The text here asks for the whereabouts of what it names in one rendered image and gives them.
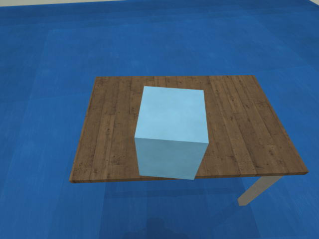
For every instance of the carton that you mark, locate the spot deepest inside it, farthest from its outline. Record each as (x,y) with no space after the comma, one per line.
(171,136)

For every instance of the table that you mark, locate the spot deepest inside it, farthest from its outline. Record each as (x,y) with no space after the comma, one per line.
(246,137)

